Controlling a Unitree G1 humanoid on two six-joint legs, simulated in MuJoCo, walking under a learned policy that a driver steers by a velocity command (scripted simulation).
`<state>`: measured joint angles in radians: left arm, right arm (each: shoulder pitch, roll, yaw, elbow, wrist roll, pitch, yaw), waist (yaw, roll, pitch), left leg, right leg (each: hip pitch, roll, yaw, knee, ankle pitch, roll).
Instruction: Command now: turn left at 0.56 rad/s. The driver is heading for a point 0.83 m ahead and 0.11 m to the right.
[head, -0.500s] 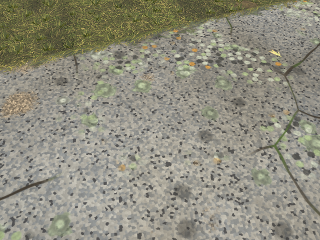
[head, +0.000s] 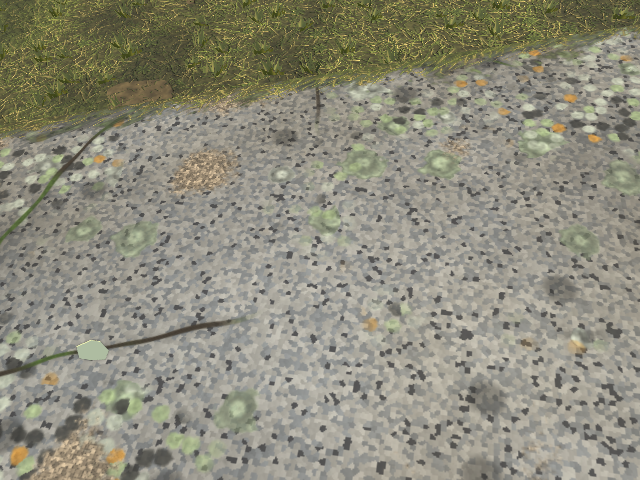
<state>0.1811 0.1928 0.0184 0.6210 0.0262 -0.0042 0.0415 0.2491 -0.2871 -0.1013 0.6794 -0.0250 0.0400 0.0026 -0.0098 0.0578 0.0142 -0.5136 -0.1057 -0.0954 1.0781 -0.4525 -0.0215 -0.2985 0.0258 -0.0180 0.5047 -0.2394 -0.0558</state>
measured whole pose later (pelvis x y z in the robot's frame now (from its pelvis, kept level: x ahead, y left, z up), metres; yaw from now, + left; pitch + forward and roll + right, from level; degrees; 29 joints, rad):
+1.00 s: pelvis +0.06 +0.04 -0.01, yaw -17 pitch +2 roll -1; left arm 0.31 0.28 0.09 0.66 0.01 0.02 0.01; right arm 0.13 -0.23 -0.02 0.60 -0.02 0.01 -0.03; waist 0.04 -0.01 0.00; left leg -0.37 -0.03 -0.03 0.55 -0.25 0.01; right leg -0.28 0.12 0.21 0.59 -0.33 -0.02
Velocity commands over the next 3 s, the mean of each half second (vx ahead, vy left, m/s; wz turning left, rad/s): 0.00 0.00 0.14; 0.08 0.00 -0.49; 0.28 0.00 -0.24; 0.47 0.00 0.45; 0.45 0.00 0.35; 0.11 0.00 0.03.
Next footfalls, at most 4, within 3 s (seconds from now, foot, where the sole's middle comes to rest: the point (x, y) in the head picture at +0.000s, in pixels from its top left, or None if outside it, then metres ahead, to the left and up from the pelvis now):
0.32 left None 0.04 0.13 -0.77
0.60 right None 0.05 -0.08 -0.77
1.00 left None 0.17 0.11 -0.77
1.46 right None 0.16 -0.12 -0.77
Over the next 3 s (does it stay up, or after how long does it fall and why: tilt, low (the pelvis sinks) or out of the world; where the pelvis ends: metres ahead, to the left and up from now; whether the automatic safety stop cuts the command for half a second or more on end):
stays up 0.79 -0.08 0.00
